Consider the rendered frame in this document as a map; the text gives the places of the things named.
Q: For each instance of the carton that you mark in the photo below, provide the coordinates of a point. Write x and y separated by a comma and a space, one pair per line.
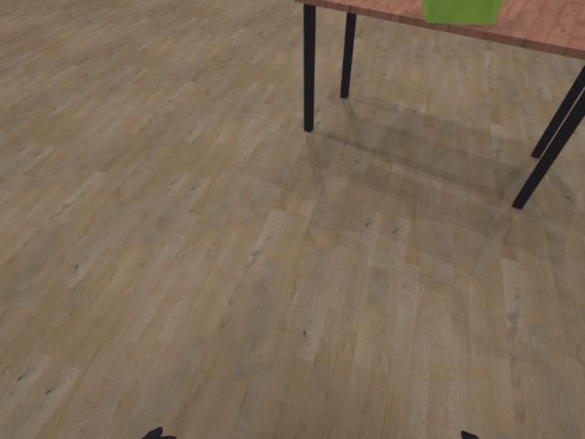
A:
471, 12

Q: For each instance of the table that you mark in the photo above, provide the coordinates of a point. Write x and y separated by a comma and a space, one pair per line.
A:
552, 26

